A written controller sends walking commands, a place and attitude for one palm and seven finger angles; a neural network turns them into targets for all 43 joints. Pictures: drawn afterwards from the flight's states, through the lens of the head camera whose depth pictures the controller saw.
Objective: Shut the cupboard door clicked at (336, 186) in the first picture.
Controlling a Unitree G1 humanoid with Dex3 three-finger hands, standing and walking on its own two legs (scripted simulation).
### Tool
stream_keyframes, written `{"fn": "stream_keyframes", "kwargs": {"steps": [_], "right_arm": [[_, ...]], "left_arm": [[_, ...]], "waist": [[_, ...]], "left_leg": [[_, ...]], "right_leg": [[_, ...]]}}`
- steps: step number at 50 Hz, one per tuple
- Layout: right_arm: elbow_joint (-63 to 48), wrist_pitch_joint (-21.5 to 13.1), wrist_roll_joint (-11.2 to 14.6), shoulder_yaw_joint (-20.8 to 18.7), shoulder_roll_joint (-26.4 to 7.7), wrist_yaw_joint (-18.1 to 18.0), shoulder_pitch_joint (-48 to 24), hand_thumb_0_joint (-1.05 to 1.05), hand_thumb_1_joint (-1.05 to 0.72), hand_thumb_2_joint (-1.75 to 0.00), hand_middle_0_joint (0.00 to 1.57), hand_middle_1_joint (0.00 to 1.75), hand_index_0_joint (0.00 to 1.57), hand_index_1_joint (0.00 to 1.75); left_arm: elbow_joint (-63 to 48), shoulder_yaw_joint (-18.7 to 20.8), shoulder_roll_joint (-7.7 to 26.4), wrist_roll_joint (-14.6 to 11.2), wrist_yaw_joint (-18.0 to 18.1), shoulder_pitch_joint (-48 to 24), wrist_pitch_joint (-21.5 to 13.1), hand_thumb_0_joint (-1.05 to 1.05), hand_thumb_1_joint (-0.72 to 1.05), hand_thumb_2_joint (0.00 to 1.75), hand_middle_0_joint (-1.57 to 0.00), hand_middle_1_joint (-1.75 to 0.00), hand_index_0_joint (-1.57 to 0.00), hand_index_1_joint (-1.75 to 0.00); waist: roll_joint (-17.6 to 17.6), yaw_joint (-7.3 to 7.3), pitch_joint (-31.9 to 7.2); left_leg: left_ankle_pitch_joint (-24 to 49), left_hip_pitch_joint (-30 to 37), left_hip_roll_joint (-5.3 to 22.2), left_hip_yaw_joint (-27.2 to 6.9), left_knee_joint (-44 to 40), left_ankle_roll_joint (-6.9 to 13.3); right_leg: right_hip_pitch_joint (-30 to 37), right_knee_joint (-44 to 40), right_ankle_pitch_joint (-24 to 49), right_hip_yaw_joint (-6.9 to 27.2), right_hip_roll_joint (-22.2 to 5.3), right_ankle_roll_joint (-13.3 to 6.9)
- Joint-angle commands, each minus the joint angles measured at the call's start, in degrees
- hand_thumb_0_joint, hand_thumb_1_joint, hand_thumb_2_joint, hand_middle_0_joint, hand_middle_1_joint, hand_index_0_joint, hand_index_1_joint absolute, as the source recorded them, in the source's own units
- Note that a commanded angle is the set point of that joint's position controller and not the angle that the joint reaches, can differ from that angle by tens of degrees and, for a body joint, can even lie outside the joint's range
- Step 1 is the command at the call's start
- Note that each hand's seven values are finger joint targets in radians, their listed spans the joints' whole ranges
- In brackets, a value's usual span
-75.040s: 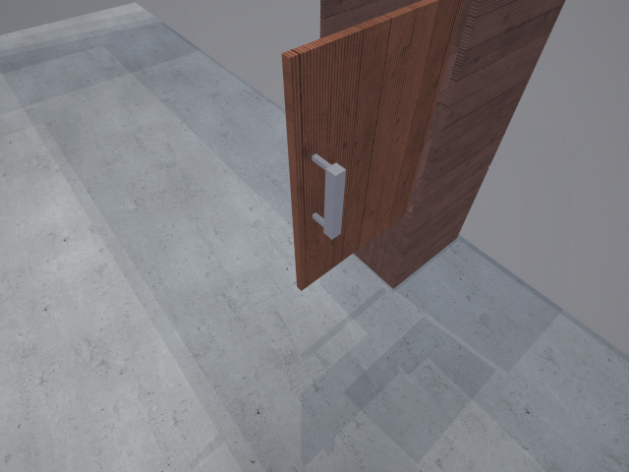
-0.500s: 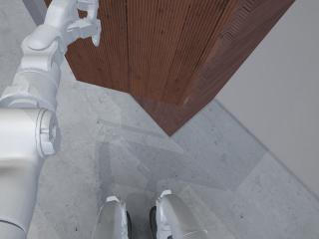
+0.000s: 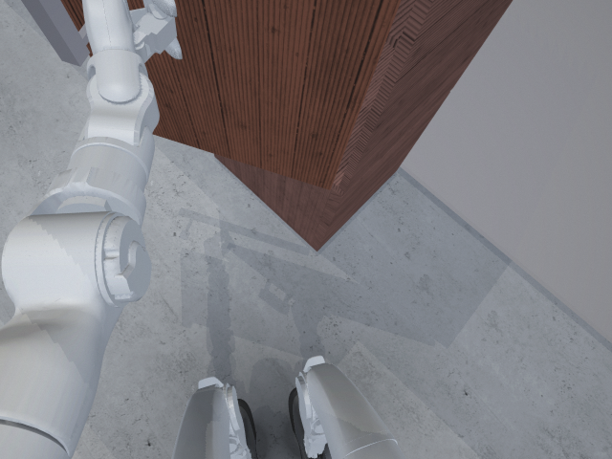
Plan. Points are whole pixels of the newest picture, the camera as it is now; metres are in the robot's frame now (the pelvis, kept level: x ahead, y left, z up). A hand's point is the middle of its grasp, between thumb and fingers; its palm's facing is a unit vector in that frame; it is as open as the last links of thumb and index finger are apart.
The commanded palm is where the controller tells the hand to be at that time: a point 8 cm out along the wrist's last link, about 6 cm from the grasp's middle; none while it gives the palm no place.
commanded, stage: pull the fist back off the door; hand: left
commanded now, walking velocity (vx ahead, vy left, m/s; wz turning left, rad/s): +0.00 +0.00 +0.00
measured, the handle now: out of the picture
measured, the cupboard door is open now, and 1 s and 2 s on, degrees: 27 27 27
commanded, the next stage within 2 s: draw the hand back to the body in 0.58 s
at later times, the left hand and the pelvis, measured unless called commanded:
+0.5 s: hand (157, 106) +0.50 +0.07 +0.10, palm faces +0.02 -1.00 -0.01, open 3.1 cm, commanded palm +0.48 +0.11 +0.11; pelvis +0.02 -0.01 +0.05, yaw +2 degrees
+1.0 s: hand (59, 127) +0.45 +0.13 +0.15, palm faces +0.04 -1.00 -0.09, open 3.1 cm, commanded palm +0.40 +0.16 +0.16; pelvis +0.02 +0.00 +0.07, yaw +0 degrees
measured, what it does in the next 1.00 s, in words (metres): rises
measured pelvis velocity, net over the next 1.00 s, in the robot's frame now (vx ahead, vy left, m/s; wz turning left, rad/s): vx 0.02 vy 0.00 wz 0.01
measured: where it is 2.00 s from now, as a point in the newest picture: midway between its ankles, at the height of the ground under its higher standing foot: (278, 452)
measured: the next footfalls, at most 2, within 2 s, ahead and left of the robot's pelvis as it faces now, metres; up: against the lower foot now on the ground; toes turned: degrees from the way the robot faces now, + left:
none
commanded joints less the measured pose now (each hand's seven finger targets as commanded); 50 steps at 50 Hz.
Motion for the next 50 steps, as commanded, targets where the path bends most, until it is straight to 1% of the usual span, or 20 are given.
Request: {"fn": "stream_keyframes", "kwargs": {"steps": [1,5,6,10,12,14,16,18,21,23,25,28,30,32,35,38,40,44,48,50], "right_arm": [[-2.4,1.8,1.9,-4.4,-12.9,-0.6,14.8,0.00,-0.90,-0.90,0.20,0.30,0.20,0.30],[-3.2,1.8,2.5,-3.7,-12.0,-2.0,14.0,0.00,-0.90,-0.90,0.20,0.30,0.20,0.30],[-3.2,1.5,2.3,-3.7,-11.5,-1.9,13.6,0.00,-0.90,-0.90,0.20,0.30,0.20,0.30],[-2.2,0.8,1.8,-4.7,-10.8,-0.9,13.4,0.00,-0.90,-0.90,0.20,0.30,0.20,0.30],[-2.1,1.6,2.1,-4.9,-11.0,-0.5,13.0,0.00,-0.90,-0.90,0.20,0.30,0.20,0.30],[-2.8,2.5,2.8,-5.0,-11.0,-0.4,12.1,0.00,-0.90,-0.90,0.20,0.30,0.20,0.30],[-3.7,3.4,3.7,-5.2,-11.3,-0.8,10.8,0.00,-0.90,-0.90,0.20,0.30,0.20,0.30],[-4.5,3.6,3.8,-5.5,-10.9,-1.2,9.4,0.00,-0.90,-0.90,0.20,0.30,0.20,0.30],[-4.5,2.7,3.8,-5.9,-10.5,-1.9,6.7,0.00,-0.90,-0.90,0.20,0.30,0.20,0.30],[-3.9,1.8,3.8,-6.2,-9.8,-2.1,5.6,0.00,-0.90,-0.90,0.20,0.30,0.20,0.30],[-2.7,1.3,3.6,-6.7,-9.9,-1.9,4.5,0.00,-0.90,-0.90,0.20,0.30,0.20,0.30],[-0.9,2.3,3.5,-6.5,-10.5,-2.2,4.5,0.00,-0.90,-0.90,0.20,0.30,0.20,0.30],[-1.1,3.2,3.7,-6.0,-10.4,-2.3,3.6,0.00,-0.90,-0.90,0.20,0.30,0.20,0.30],[-2.2,3.9,4.0,-5.4,-10.8,-2.7,2.6,0.00,-0.90,-0.90,0.20,0.30,0.20,0.30],[-3.8,4.0,4.1,-4.4,-10.9,-3.5,1.3,0.00,-0.90,-0.90,0.20,0.30,0.20,0.30],[-7.1,3.4,3.9,-4.2,-10.4,-3.7,0.2,0.00,-0.90,-0.90,0.20,0.30,0.20,0.30],[-8.4,3.2,4.1,-4.3,-9.6,-3.5,-0.2,0.00,-0.90,-0.90,0.20,0.30,0.20,0.30],[-10.6,3.8,5.8,-4.7,-9.3,-3.2,-0.7,0.00,-0.90,-0.90,0.20,0.30,0.20,0.30],[-12.4,4.1,8.3,-4.8,-9.8,-4.9,-2.8,0.00,-0.90,-0.90,0.20,0.30,0.20,0.30],[-12.0,3.3,9.0,-4.6,-9.9,-6.1,-4.8,0.00,-0.90,-0.90,0.20,0.30,0.20,0.30]], "left_arm": [[-11.5,0.7,9.0,-3.4,-3.6,-26.4,-2.0,0.00,0.90,0.90,-1.30,-1.50,-1.30,-1.50],[-12.9,5.5,11.1,-8.2,-4.1,-23.7,-3.1,0.00,0.90,0.90,-1.30,-1.50,-1.30,-1.50],[-15.0,4.0,8.8,-8.6,-3.9,-23.6,-5.0,0.00,0.90,0.90,-1.30,-1.50,-1.30,-1.50],[-16.6,0.4,3.6,-6.5,-3.5,-12.2,-11.7,0.00,0.90,0.90,-1.30,-1.50,-1.30,-1.50],[-12.5,-0.1,3.0,-5.4,-4.0,-3.9,-11.3,0.00,0.90,0.90,-1.30,-1.50,-1.30,-1.50],[-9.7,-2.8,-0.8,-5.6,-5.2,1.4,-9.1,0.00,0.90,0.90,-1.30,-1.50,-1.30,-1.50],[-10.0,-3.9,-2.4,-6.9,-6.2,1.8,-6.9,0.00,0.90,0.90,-1.30,-1.50,-1.30,-1.50],[-16.7,-5.7,-5.2,-9.3,-6.6,-1.9,-7.7,0.00,0.90,0.90,-1.30,-1.50,-1.30,-1.50],[-28.0,-5.8,-5.5,-12.3,-6.4,-7.0,-12.7,0.00,0.90,0.90,-1.30,-1.50,-1.30,-1.50],[-34.8,-10.1,-8.6,-11.9,-6.1,-10.9,-17.0,0.00,0.90,0.90,-1.30,-1.50,-1.30,-1.50],[-34.3,-12.5,-10.3,-10.2,-5.4,-7.8,-19.1,0.00,0.90,0.90,-1.30,-1.50,-1.30,-1.50],[-25.0,-12.1,-8.6,-7.0,-3.5,-5.9,-17.3,0.00,0.90,0.90,-1.30,-1.50,-1.30,-1.50],[-16.6,-13.6,-10.9,-5.8,-2.3,-4.7,-13.5,0.00,0.90,0.90,-1.30,-1.50,-1.30,-1.50],[-12.0,-10.2,-7.8,-6.5,-1.2,-3.3,-9.7,0.00,0.90,0.90,-1.30,-1.50,-1.30,-1.50],[-11.6,-4.2,-3.1,-9.3,-0.7,-5.9,-7.9,0.00,0.90,0.90,-1.30,-1.50,-1.30,-1.50],[-22.6,2.9,4.9,-10.6,-2.0,-0.9,-12.2,0.00,0.90,0.90,-1.30,-1.50,-1.30,-1.50],[-29.9,2.2,5.4,-10.0,-3.9,4.5,-15.3,0.00,0.90,0.90,-1.30,-1.50,-1.30,-1.50],[-37.7,-4.5,-0.1,-9.5,-8.9,19.5,-13.0,0.00,0.90,0.90,-1.30,-1.50,-1.30,-1.50],[-46.1,-11.0,-8.5,-17.2,-14.4,26.6,-3.7,0.00,0.90,0.90,-1.30,-1.50,-1.30,-1.50],[-50.0,-11.6,-8.7,-20.0,-15.7,28.2,-1.3,0.00,0.90,0.90,-1.30,-1.50,-1.30,-1.50]], "waist": [[1.7,-0.47,-39.4],[-3.1,1.17,-33.4],[-2.9,1.09,-32.3],[-1.9,2.99,-30.8],[-3.6,3.96,-27.5],[-4.6,4.57,-25.0],[-7.4,4.23,-22.3],[-5.7,4.54,-24.5],[-3.0,5.01,-30.3],[-0.9,4.10,-32.4],[1.1,4.17,-33.1],[-3.2,2.72,-27.0],[-5.9,1.61,-21.2],[-7.9,2.42,-19.5],[-8.3,3.97,-22.9],[-4.7,10.04,-33.8],[-4.1,12.04,-38.7],[-7.3,12.53,-33.4],[-13.5,10.57,-23.2],[-12.9,10.71,-17.6]], "left_leg": [[21.5,30.1,-0.6,-6.8,-9.3,-0.5],[16.6,23.1,-1.0,-5.0,-11.5,-0.2],[16.7,23.3,-1.0,-4.8,-11.9,-0.2],[22.2,28.9,-1.3,-4.2,-12.4,-0.3],[20.8,26.3,-1.6,-3.3,-13.0,-0.4],[20.1,25.9,-2.1,-2.5,-13.9,-0.4],[17.5,24.6,-2.4,-2.2,-14.4,-0.3],[18.3,27.3,-2.7,-2.2,-14.8,-0.2],[21.4,33.8,-2.4,-2.8,-14.5,-0.5],[23.9,39.2,-2.3,-3.3,-14.1,-0.4],[25.3,43.2,-1.9,-4.0,-13.6,-0.7],[21.2,39.7,-1.9,-4.3,-13.3,-0.3],[15.6,35.1,-2.0,-4.1,-14.2,-0.1],[12.1,30.3,-2.5,-3.5,-15.0,0.0],[13.0,27.4,-2.9,-3.2,-14.6,0.0],[18.7,30.5,-3.0,-2.8,-15.8,-0.5],[23.0,33.9,-2.9,-2.1,-16.6,-0.6],[23.7,37.8,-2.5,-0.8,-20.4,-0.3],[19.5,41.6,-2.3,-0.6,-25.0,0.3],[16.8,44.1,-2.0,-1.0,-26.9,0.4]], "right_leg": [[27.6,-13.5,23.6,7.3,-0.8,4.0],[34.4,-16.9,22.6,10.5,-1.7,4.3],[34.8,-17.1,23.5,10.9,-2.0,4.3],[33.0,-15.9,29.8,9.0,-1.7,4.3],[34.8,-16.6,31.0,9.9,-2.2,4.7],[35.6,-17.6,31.8,10.3,-2.5,5.1],[36.9,-19.4,30.6,11.5,-3.1,5.8],[38.2,-19.8,31.9,12.0,-3.3,5.7],[38.2,-18.6,33.2,10.8,-3.0,5.1],[35.1,-17.3,33.1,9.2,-2.6,4.7],[31.1,-16.5,31.4,8.0,-2.3,4.4],[27.1,-16.9,27.4,8.0,-2.5,5.3],[25.3,-18.5,22.2,8.1,-2.7,5.9],[28.0,-19.8,18.9,9.1,-2.9,5.8],[32.9,-19.3,20.6,10.0,-3.1,5.3],[42.7,-17.1,29.0,11.0,-3.2,4.6],[47.3,-16.3,35.5,10.8,-3.1,4.8],[50.6,-20.4,39.6,10.9,-2.9,6.6],[52.7,-28.6,34.0,11.5,-3.8,8.2],[49.9,-32.0,26.8,10.9,-3.8,7.7]]}}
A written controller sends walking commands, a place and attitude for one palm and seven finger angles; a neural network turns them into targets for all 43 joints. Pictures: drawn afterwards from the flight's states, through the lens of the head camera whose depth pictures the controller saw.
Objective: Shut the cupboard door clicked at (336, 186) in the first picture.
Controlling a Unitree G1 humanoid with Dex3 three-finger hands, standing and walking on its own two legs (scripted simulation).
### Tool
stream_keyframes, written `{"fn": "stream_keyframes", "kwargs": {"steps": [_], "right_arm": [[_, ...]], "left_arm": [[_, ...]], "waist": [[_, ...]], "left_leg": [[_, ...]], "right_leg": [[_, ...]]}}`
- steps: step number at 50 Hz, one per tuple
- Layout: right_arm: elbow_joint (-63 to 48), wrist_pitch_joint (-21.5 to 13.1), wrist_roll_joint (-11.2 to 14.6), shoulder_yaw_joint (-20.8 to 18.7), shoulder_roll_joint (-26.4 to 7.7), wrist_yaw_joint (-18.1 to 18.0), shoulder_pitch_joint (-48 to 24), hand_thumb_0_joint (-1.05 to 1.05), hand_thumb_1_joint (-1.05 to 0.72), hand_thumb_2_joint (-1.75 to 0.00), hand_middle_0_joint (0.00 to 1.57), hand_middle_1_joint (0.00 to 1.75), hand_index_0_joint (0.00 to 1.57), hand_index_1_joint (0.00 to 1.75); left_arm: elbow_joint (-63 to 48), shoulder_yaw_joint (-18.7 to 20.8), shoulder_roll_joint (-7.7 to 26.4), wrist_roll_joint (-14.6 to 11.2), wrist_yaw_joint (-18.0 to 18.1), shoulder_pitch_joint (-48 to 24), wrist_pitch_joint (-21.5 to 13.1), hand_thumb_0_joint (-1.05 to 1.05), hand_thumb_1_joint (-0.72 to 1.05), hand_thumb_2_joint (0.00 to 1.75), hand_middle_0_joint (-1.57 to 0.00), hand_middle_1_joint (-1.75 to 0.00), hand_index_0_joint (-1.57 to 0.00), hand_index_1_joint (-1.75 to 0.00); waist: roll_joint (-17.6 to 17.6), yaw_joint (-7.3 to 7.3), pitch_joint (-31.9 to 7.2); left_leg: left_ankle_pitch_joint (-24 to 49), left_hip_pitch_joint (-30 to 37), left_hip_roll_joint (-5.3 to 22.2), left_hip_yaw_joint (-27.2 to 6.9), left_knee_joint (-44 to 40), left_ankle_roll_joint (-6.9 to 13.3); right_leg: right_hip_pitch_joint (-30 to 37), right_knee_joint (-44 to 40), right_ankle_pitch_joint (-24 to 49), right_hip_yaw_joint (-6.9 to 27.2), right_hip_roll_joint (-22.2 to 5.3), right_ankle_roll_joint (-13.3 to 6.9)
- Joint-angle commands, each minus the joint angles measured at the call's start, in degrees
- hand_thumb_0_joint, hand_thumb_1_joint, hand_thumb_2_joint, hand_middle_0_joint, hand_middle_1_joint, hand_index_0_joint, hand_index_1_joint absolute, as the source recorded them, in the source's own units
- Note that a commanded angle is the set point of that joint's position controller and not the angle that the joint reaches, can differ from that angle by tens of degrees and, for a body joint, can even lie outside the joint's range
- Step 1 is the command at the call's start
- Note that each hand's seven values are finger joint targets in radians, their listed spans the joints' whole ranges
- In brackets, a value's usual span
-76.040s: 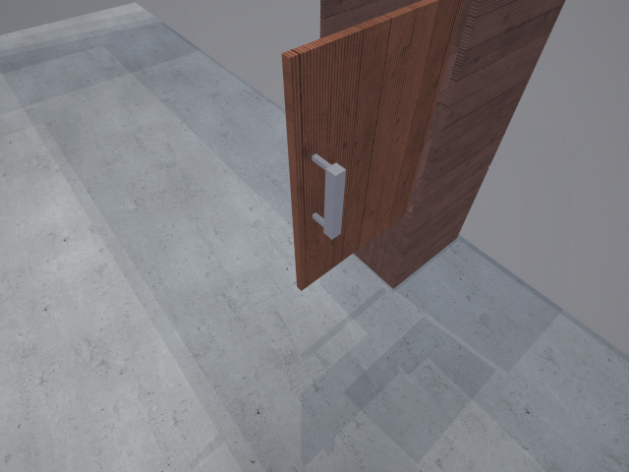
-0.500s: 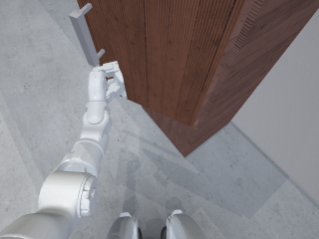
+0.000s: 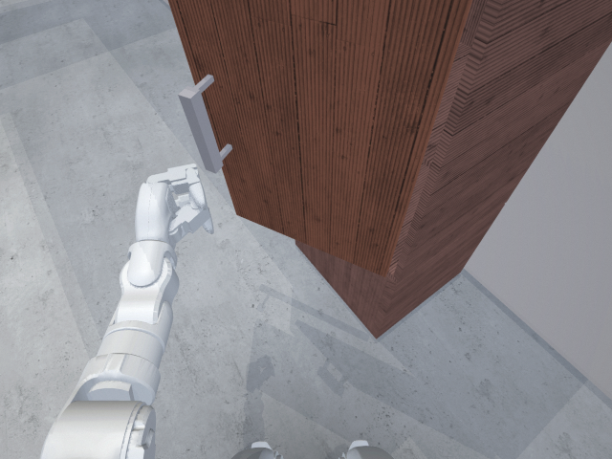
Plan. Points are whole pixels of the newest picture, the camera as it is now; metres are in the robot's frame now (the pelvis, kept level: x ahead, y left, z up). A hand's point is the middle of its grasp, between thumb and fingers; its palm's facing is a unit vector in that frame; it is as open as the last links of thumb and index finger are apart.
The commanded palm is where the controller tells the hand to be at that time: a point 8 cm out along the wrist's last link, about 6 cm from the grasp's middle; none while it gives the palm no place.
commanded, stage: draw the hand back to the body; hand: left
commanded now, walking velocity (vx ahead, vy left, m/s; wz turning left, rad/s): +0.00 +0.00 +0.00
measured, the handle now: (210, 126) +0.65 +0.16 +0.03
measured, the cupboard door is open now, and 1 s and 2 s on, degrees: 27 27 27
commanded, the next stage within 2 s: step back with the hand held close in 1.28 s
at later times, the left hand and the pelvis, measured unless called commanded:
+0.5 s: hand (63, 288) +0.28 +0.23 +0.15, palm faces +0.18 -0.96 -0.21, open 3.4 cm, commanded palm +0.24 +0.27 +0.17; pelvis +0.01 +0.04 +0.05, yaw +3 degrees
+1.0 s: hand out of the picture +0.17 +0.33 +0.22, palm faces +0.51 -0.75 -0.43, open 6.8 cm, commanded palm +0.13 +0.35 +0.23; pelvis +0.01 +0.04 +0.06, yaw +3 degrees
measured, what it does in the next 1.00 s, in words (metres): rises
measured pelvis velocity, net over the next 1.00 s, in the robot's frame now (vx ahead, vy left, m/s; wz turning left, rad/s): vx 0.01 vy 0.04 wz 0.06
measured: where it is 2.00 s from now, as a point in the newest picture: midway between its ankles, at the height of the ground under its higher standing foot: outside the picture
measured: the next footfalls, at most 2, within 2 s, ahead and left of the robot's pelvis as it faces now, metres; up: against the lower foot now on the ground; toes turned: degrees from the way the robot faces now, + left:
none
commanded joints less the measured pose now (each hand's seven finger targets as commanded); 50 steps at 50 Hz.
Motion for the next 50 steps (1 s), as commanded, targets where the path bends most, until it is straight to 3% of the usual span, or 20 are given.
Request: {"fn": "stream_keyframes", "kwargs": {"steps": [1,2,3,5,8,10,11,13,19,23,27,33,36,42,44,45,47,50], "right_arm": [[-9.2,-3.9,1.6,-2.8,-8.7,-2.6,-3.9,0.00,-0.90,-0.90,0.20,0.30,0.20,0.30],[-9.1,-4.5,1.6,-2.7,-8.5,-3.0,-4.7,0.00,-0.90,-0.90,0.20,0.30,0.20,0.30],[-9.0,-5.0,1.6,-2.4,-8.5,-3.4,-5.2,0.00,-0.90,-0.90,0.20,0.30,0.20,0.30],[-8.9,-5.9,1.5,-1.9,-7.8,-3.4,-6.7,0.00,-0.90,-0.90,0.20,0.30,0.20,0.30],[-9.9,-6.6,1.4,-1.5,-7.8,-3.2,-9.0,0.00,-0.90,-0.90,0.20,0.30,0.20,0.30],[-11.4,-6.6,1.7,-1.2,-7.5,-3.0,-11.4,0.00,-0.90,-0.90,0.20,0.30,0.20,0.30],[-12.8,-4.6,2.0,-1.4,-5.6,-4.1,-14.9,0.00,-0.90,-0.90,0.20,0.30,0.20,0.30],[-14.6,-3.5,2.1,-1.2,-5.7,-5.7,-16.2,0.00,-0.90,-0.90,0.20,0.30,0.20,0.30],[-14.5,-2.4,2.0,0.4,-5.2,-7.6,-19.2,0.00,-0.90,-0.90,0.20,0.30,0.20,0.30],[-14.2,-3.2,1.3,1.0,-5.4,-7.7,-19.9,0.00,-0.90,-0.90,0.20,0.30,0.20,0.30],[-14.0,-4.4,0.6,1.5,-5.3,-7.1,-20.4,0.00,-0.90,-0.90,0.20,0.30,0.20,0.30],[-13.1,-5.5,-0.3,1.2,-5.5,-6.6,-20.9,0.00,-0.90,-0.90,0.20,0.30,0.20,0.30],[-13.0,-5.8,-0.3,0.9,-5.2,-6.3,-21.1,0.00,-0.90,-0.90,0.20,0.30,0.20,0.30],[-12.0,-7.5,0.0,0.1,-5.5,-5.8,-21.5,0.00,-0.90,-0.90,0.20,0.30,0.20,0.30],[-11.8,-8.4,0.1,-0.3,-5.8,-5.9,-21.4,0.00,-0.90,-0.90,0.20,0.30,0.20,0.30],[-11.5,-8.8,0.1,-0.3,-5.7,-6.1,-21.3,0.00,-0.90,-0.90,0.20,0.30,0.20,0.30],[-10.9,-9.4,0.0,-0.5,-6.0,-6.1,-21.1,0.00,-0.90,-0.90,0.20,0.30,0.20,0.30],[-10.2,-9.9,0.1,-0.8,-6.8,-6.4,-21.0,0.00,-0.90,-0.90,0.20,0.30,0.20,0.30]], "left_arm": [[-21.0,-4.1,1.4,-5.6,-3.9,-17.0,1.7,0.00,0.90,0.90,-1.30,-1.50,-1.30,-1.50],[-22.9,-4.2,2.0,-5.6,-3.8,-15.9,1.4,0.00,0.90,0.90,-1.30,-1.50,-1.30,-1.50],[-25.4,-3.9,3.5,-5.0,-3.3,-15.2,0.7,0.00,0.90,0.90,-1.30,-1.50,-1.30,-1.50],[-28.5,-3.8,4.6,-3.5,-2.5,-11.0,-0.5,0.00,0.90,0.90,-1.30,-1.50,-1.30,-1.50],[-33.4,-1.7,8.0,-2.3,-2.0,-2.5,-0.3,0.00,0.90,0.90,-1.22,-1.41,-1.22,-1.41],[-36.4,-1.0,8.4,-3.0,-2.5,3.0,1.4,0.00,0.90,0.90,-1.16,-1.35,-1.16,-1.35],[-40.1,-6.4,7.7,0.4,-0.6,5.1,4.3,0.00,0.90,0.90,-1.13,-1.32,-1.13,-1.32],[-45.1,-4.6,8.9,0.2,1.2,9.0,7.6,0.00,0.90,0.90,-1.08,-1.26,-1.08,-1.26],[-53.9,-3.7,10.1,1.3,3.4,16.2,13.6,0.00,0.90,0.90,-0.92,-1.08,-0.92,-1.08],[-59.7,-3.5,9.9,1.9,4.1,21.7,16.1,0.00,0.90,0.90,-0.81,-0.96,-0.81,-0.96],[-66.7,-1.5,10.7,2.3,5.1,27.8,17.4,0.00,0.90,0.90,-0.69,-0.84,-0.69,-0.84],[-71.5,7.4,16.2,2.4,6.2,38.6,18.3,0.00,0.90,0.90,-0.53,-0.66,-0.53,-0.66],[-74.7,10.3,16.9,2.1,6.4,42.9,18.0,0.00,0.90,0.90,-0.45,-0.57,-0.45,-0.57],[-78.3,15.7,19.2,1.9,6.9,49.7,16.9,0.00,0.90,0.90,-0.28,-0.39,-0.28,-0.39],[-80.8,18.1,20.8,1.9,7.2,50.8,16.0,0.00,0.90,0.90,-0.23,-0.33,-0.23,-0.33],[-80.1,19.6,21.7,1.9,7.5,52.3,15.8,0.00,0.90,0.90,-0.20,-0.30,-0.20,-0.30],[-77.6,16.2,17.9,2.1,7.3,52.3,15.8,0.00,0.90,0.90,-0.20,-0.30,-0.20,-0.30],[-75.5,14.1,16.4,2.5,7.4,49.4,15.8,0.00,0.90,0.90,-0.20,-0.30,-0.20,-0.30]], "waist": [[-11.2,-1.87,-15.1],[-10.8,-1.55,-13.4],[-7.1,-1.07,-11.8],[-1.2,0.37,-11.8],[2.5,2.67,-12.9],[1.2,3.80,-13.0],[-1.2,3.73,-12.8],[-5.3,3.65,-10.3],[-2.0,3.51,-2.8],[0.7,3.87,-2.1],[1.8,4.44,-1.2],[0.1,6.09,-0.1],[-0.1,6.49,-0.5],[2.0,6.89,3.1],[3.8,7.07,2.4],[2.9,7.37,3.8],[1.1,6.55,6.3],[-0.2,5.80,9.2]], "left_leg": [[11.2,12.8,-0.3,-4.0,-7.5,0.6],[10.8,14.1,-0.2,-4.2,-8.5,0.7],[11.0,16.3,-0.1,-4.3,-9.6,0.7],[12.7,20.5,0.1,-5.4,-11.1,0.3],[16.0,24.3,0.4,-6.2,-12.8,-0.3],[16.7,25.0,0.6,-6.3,-14.3,-0.6],[16.0,26.2,0.7,-6.9,-17.6,-1.0],[16.1,25.5,0.9,-6.3,-19.3,-0.5],[19.5,33.6,2.1,-7.6,-25.3,-0.8],[22.3,38.6,2.8,-9.1,-28.5,-1.6],[27.7,41.9,3.8,-11.0,-31.2,-3.3],[30.9,41.1,3.8,-10.8,-32.7,-4.3],[32.3,40.7,3.8,-10.5,-32.7,-4.6],[26.7,38.4,4.0,-10.9,-33.8,-4.6],[24.6,38.2,4.2,-11.5,-34.3,-4.7],[22.9,37.1,4.1,-11.4,-34.6,-4.6],[19.4,36.4,3.8,-11.3,-35.2,-4.1],[13.1,35.4,3.7,-11.2,-36.0,-3.3]], "right_leg": [[18.7,-15.9,19.9,6.2,-3.2,6.1],[17.9,-16.6,17.7,5.5,-3.0,5.5],[16.7,-16.5,16.3,4.4,-2.7,4.5],[15.3,-15.0,16.8,2.3,-2.1,3.0],[16.2,-13.7,18.5,1.3,-1.9,2.1],[18.4,-14.0,18.9,0.9,-2.1,1.9],[22.8,-17.8,18.1,3.6,-3.4,2.1],[26.8,-20.4,19.2,4.0,-4.0,2.7],[28.7,-25.7,20.4,2.4,-3.8,2.0],[31.2,-28.6,20.5,1.6,-3.5,1.7],[33.5,-30.4,21.5,0.7,-3.5,1.6],[38.1,-32.1,22.7,0.4,-3.3,1.5],[39.4,-32.2,23.3,0.2,-3.5,1.7],[38.4,-32.8,20.2,0.2,-3.5,2.0],[38.9,-32.5,19.3,0.3,-3.4,2.0],[38.7,-32.5,18.7,0.2,-3.3,1.9],[37.0,-32.8,17.4,0.2,-3.4,2.0],[34.8,-33.3,14.6,0.7,-3.7,2.2]]}}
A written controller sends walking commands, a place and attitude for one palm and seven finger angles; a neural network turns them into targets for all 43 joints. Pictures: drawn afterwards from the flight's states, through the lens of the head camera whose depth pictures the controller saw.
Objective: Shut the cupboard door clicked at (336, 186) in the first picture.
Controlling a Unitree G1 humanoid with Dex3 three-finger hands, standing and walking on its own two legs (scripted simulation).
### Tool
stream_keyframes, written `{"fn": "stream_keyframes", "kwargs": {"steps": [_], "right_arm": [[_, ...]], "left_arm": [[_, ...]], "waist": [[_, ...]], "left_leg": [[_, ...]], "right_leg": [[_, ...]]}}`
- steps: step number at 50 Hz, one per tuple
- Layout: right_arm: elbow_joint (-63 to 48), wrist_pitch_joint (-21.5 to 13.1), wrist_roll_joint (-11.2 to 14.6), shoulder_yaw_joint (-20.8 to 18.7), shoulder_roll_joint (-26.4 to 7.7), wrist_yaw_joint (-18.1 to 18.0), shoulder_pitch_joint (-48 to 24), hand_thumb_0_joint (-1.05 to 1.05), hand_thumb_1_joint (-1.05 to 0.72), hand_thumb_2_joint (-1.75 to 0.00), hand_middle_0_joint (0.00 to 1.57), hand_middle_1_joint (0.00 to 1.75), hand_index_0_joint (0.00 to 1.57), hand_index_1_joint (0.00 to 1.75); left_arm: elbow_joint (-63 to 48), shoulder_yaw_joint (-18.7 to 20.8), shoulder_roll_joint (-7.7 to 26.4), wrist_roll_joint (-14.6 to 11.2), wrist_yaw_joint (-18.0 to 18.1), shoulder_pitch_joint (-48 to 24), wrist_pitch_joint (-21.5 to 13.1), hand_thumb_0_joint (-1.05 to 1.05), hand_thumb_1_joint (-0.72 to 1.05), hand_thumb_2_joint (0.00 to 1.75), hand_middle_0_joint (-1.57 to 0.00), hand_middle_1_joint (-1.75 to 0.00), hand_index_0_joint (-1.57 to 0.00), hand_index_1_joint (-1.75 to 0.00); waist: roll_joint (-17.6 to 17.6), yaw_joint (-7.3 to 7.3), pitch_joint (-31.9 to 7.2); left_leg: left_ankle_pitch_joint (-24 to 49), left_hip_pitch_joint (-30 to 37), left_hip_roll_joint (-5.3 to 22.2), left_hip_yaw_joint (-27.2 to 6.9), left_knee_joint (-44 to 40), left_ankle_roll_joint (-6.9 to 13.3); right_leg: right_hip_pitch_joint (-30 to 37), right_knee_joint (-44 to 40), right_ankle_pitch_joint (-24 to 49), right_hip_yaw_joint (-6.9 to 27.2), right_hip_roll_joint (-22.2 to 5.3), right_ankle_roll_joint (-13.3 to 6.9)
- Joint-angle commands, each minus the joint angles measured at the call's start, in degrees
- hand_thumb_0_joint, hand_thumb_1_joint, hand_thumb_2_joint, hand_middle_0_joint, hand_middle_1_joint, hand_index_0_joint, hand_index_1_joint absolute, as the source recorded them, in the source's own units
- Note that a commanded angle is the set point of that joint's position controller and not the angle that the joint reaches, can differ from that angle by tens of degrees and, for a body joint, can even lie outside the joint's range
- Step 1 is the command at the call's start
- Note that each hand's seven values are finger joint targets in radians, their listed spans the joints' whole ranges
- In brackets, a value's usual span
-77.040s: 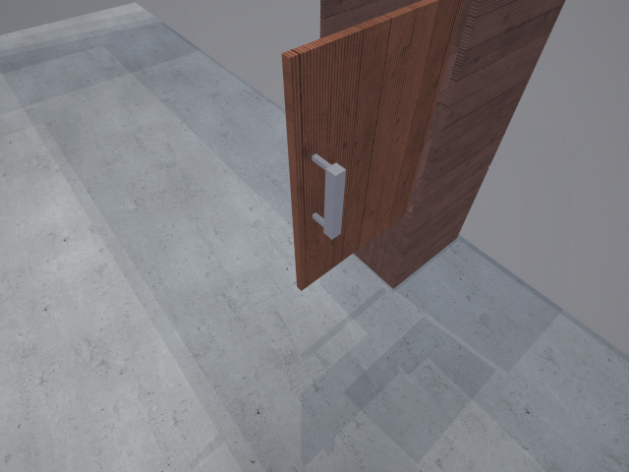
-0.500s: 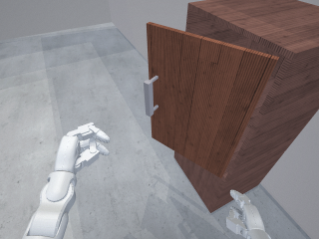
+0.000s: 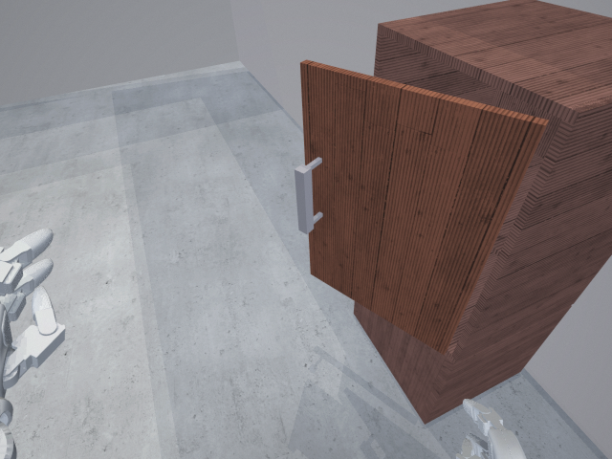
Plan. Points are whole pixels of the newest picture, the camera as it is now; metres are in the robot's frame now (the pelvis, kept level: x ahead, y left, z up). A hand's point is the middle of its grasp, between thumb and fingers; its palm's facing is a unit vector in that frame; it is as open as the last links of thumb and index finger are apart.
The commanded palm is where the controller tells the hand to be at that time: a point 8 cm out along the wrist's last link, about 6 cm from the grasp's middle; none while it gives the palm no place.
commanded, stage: draw the hand back to the body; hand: left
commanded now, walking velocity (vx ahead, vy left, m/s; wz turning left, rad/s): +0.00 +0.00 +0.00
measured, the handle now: (311, 195) +0.65 +0.08 -0.02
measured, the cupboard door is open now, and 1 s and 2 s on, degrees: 27 27 27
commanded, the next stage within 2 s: step back with the hand held close in 0.28 s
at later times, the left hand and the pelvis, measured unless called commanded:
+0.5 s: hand (103, 323) +0.19 +0.24 +0.16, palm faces +0.44 -0.79 -0.43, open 7.4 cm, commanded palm +0.14 +0.27 +0.17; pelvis +0.00 -0.03 +0.00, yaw -1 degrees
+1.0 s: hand (69, 354) +0.16 +0.26 +0.15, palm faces +0.37 -0.79 -0.49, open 7.4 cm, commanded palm +0.11 +0.29 +0.17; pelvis -0.04 +0.00 -0.01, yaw -2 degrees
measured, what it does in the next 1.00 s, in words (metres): stands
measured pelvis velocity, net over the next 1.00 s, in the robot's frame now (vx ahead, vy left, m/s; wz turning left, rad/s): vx -0.04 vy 0.00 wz -0.04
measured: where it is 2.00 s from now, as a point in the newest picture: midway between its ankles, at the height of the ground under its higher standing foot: outside the picture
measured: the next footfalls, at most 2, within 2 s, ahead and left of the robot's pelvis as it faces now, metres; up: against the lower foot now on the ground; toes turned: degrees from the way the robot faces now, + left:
right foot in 1.80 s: -0.27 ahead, -0.13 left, +0.00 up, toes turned +1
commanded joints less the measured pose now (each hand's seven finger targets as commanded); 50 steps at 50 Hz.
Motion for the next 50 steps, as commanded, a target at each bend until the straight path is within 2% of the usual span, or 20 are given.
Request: {"fn": "stream_keyframes", "kwargs": {"steps": [1,3,6,8,12,16,18,20,21,22,26,29,32,33,35,41,43,45,48,50], "right_arm": [[-9.4,-4.1,-0.2,-2.3,-6.3,-0.4,-8.4,0.00,-0.90,-0.90,0.20,0.30,0.20,0.30],[-8.9,-4.6,-0.4,-2.3,-6.6,-0.8,-8.5,0.00,-0.90,-0.90,0.20,0.30,0.20,0.30],[-9.3,-5.0,-0.4,-2.1,-5.7,-1.0,-9.1,0.00,-0.90,-0.90,0.20,0.30,0.20,0.30],[-9.0,-5.5,-0.6,-2.0,-5.8,-1.2,-9.2,0.00,-0.90,-0.90,0.20,0.30,0.20,0.30],[-8.9,-5.9,-0.5,-1.6,-5.0,-1.1,-9.6,0.00,-0.90,-0.90,0.20,0.30,0.20,0.30],[-8.7,-5.6,-0.5,-1.7,-4.9,-1.1,-9.5,0.00,-0.90,-0.90,0.20,0.30,0.20,0.30],[-8.6,-5.4,-0.5,-2.0,-5.3,-1.1,-9.4,0.00,-0.90,-0.90,0.20,0.30,0.20,0.30],[-8.8,-5.3,-0.5,-2.1,-5.1,-1.0,-9.3,0.00,-0.90,-0.90,0.20,0.30,0.20,0.30],[-10.7,-4.3,-0.1,-2.8,-6.5,-1.2,-8.8,0.00,-0.90,-0.90,0.20,0.30,0.20,0.30],[-9.1,-3.6,-0.6,-2.7,-5.9,-1.4,-8.2,0.00,-0.90,-0.90,0.20,0.30,0.20,0.30],[-9.1,-2.0,-0.6,-3.3,-5.7,-1.4,-8.1,0.00,-0.90,-0.90,0.20,0.30,0.20,0.30],[-9.9,-1.1,-0.5,-3.7,-6.1,-1.9,-8.2,0.00,-0.90,-0.90,0.20,0.30,0.20,0.30],[-11.5,0.4,-0.3,-4.0,-6.3,-2.4,-8.0,0.00,-0.90,-0.90,0.20,0.30,0.20,0.30],[-11.7,0.8,-0.4,-4.0,-6.5,-2.6,-8.5,0.00,-0.90,-0.90,0.20,0.30,0.20,0.30],[-12.6,1.8,-0.1,-4.0,-6.1,-2.7,-8.0,0.00,-0.90,-0.90,0.20,0.30,0.20,0.30],[-13.5,2.9,-0.1,-4.1,-6.4,-2.9,-7.6,0.00,-0.90,-0.90,0.20,0.30,0.20,0.30],[-13.2,2.7,-0.4,-4.1,-6.7,-3.0,-8.0,0.00,-0.90,-0.90,0.20,0.30,0.20,0.30],[-13.7,2.4,-0.4,-3.8,-7.0,-3.0,-7.9,0.00,-0.90,-0.90,0.20,0.30,0.20,0.30],[-13.6,1.3,-1.0,-3.9,-7.6,-3.3,-7.9,0.00,-0.90,-0.90,0.20,0.30,0.20,0.30],[-13.8,0.8,-1.1,-3.7,-7.5,-3.4,-7.2,0.00,-0.90,-0.90,0.20,0.30,0.20,0.30]], "left_arm": [[-9.6,2.3,7.6,0.6,0.8,-9.4,-4.2,0.00,0.90,0.90,-0.20,-0.30,-0.20,-0.30],[-8.9,3.7,9.2,0.7,1.1,-9.3,-4.5,0.00,0.90,0.90,-0.20,-0.30,-0.20,-0.30],[-10.9,4.2,9.7,0.5,1.2,-8.9,-5.2,0.00,0.90,0.90,-0.20,-0.30,-0.20,-0.30],[-11.4,6.3,11.9,0.4,1.4,-8.1,-5.3,0.00,0.90,0.90,-0.20,-0.30,-0.20,-0.30],[-11.7,5.6,10.6,0.3,1.3,-7.4,-5.6,0.00,0.90,0.90,-0.20,-0.30,-0.20,-0.30],[-9.1,5.3,9.7,-0.1,0.9,-6.3,-5.3,0.00,0.90,0.90,-0.20,-0.30,-0.20,-0.30],[-7.8,5.4,9.7,-0.3,0.6,-5.3,-5.2,0.00,0.90,0.90,-0.20,-0.30,-0.20,-0.30],[-8.7,5.1,9.4,-0.3,0.4,-5.6,-5.5,0.00,0.90,0.90,-0.20,-0.30,-0.20,-0.30],[-12.3,11.2,15.3,0.2,0.9,-11.0,-8.1,0.00,0.90,0.90,-0.20,-0.30,-0.20,-0.30],[-7.9,8.7,11.8,0.2,0.8,-6.3,-8.8,0.00,0.90,0.90,-0.20,-0.30,-0.20,-0.30],[-7.9,6.8,10.5,0.6,0.9,-3.5,-10.0,0.00,0.90,0.90,-0.20,-0.30,-0.20,-0.30],[-10.8,8.0,12.1,0.6,1.4,-2.1,-10.4,0.00,0.90,0.90,-0.20,-0.30,-0.20,-0.30],[-13.1,10.1,14.0,0.4,1.7,0.1,-10.1,0.00,0.90,0.90,-0.20,-0.30,-0.20,-0.30],[-13.7,11.5,15.5,0.4,1.8,0.6,-10.0,0.00,0.90,0.90,-0.20,-0.30,-0.20,-0.30],[-13.5,11.3,14.8,0.1,1.9,2.5,-9.5,0.00,0.90,0.90,-0.20,-0.30,-0.20,-0.30],[-13.0,11.5,14.4,-0.1,2.3,5.0,-9.4,0.00,0.90,0.90,-0.20,-0.30,-0.20,-0.30],[-12.6,12.4,15.4,0.2,2.5,5.2,-9.5,0.00,0.90,0.90,-0.20,-0.30,-0.20,-0.30],[-14.2,10.8,14.2,0.4,2.5,3.8,-10.0,0.00,0.90,0.90,-0.20,-0.30,-0.20,-0.30],[-15.6,12.6,15.7,1.5,2.7,1.6,-11.1,0.00,0.90,0.90,-0.20,-0.30,-0.20,-0.30],[-15.9,11.4,14.1,1.9,2.8,0.2,-11.7,0.00,0.90,0.90,-0.20,-0.30,-0.20,-0.30]], "waist": [[-2.0,-1.98,0.6],[-3.5,-1.41,-0.2],[-1.9,-0.80,-2.5],[-0.3,-0.23,-3.4],[1.8,-0.40,-1.3],[-0.8,-0.66,0.7],[-3.0,-0.55,0.1],[-2.6,-0.66,-1.2],[-2.7,-2.58,-0.4],[-4.8,-3.11,-1.7],[-5.1,-3.51,-5.2],[-2.4,-3.60,-9.3],[-4.4,-3.47,-12.5],[-3.4,-3.39,-13.0],[-5.5,-3.59,-13.2],[-4.2,-3.84,-10.6],[-3.3,-3.52,-9.2],[-1.6,-3.65,-7.5],[0.7,-3.37,-6.0],[1.1,-3.64,-4.7]], "left_leg": [[0.3,-1.6,7.8,-8.6,-7.3,-5.7],[-0.4,-2.1,7.3,-8.1,-7.3,-5.1],[1.2,-1.4,6.6,-6.5,-6.2,-4.4],[2.0,-1.9,6.3,-6.1,-5.8,-4.4],[4.3,-2.0,5.9,-5.1,-5.1,-4.4],[4.9,-2.2,5.9,-4.2,-4.7,-4.1],[6.1,-1.8,5.8,-3.7,-4.1,-3.6],[7.2,-0.9,5.8,-3.3,-3.8,-3.5],[3.0,-4.2,7.0,-5.1,0.1,-1.8],[3.2,-3.5,6.7,-5.5,2.3,-1.8],[6.5,-4.0,7.1,-4.7,5.2,-2.3],[14.1,-3.4,8.3,-4.8,4.6,-2.5],[24.4,-3.8,9.4,-5.4,4.7,-2.7],[26.5,-4.0,9.7,-5.4,4.9,-2.8],[28.1,-5.1,10.1,-5.5,5.5,-2.8],[19.2,-11.4,11.1,-7.4,3.3,-2.6],[12.8,-14.5,11.8,-8.6,1.1,-1.9],[6.1,-18.3,12.7,-10.2,-1.3,-1.2],[-7.5,-26.4,14.2,-12.7,-5.9,0.3],[-14.8,-31.0,14.7,-13.8,-7.7,0.9]], "right_leg": [[-4.3,-2.0,2.5,1.7,-0.7,-0.9],[-3.1,-2.4,2.0,1.8,-0.7,-1.0],[-1.9,-2.5,1.8,2.4,-0.9,-1.2],[-0.6,-2.9,2.2,2.7,-1.0,-1.4],[-1.8,-3.2,3.2,2.8,-1.1,-1.5],[-2.9,-4.2,2.8,3.1,-1.2,-1.3],[-2.8,-4.8,3.4,3.5,-1.3,-1.2],[-2.7,-4.2,4.5,3.5,-1.5,-1.0],[-7.3,-6.5,4.9,10.3,-5.4,-0.8],[-8.4,-6.8,4.9,11.4,-7.5,-1.5],[-8.6,-3.5,12.5,11.8,-10.0,-1.8],[-6.0,1.7,22.1,9.9,-9.3,-1.2],[-3.4,6.5,29.7,7.9,-7.4,-0.4],[-3.0,7.4,31.6,7.6,-7.4,-0.3],[-2.9,8.7,32.5,7.8,-7.1,-0.3],[-4.3,9.1,22.4,9.1,-6.5,-0.7],[-4.5,8.4,16.5,9.0,-5.7,-0.3],[-4.2,9.2,10.1,8.7,-4.4,-0.1],[0.2,11.4,5.8,7.8,-2.5,0.4],[1.8,13.2,3.5,7.3,-1.8,0.6]]}}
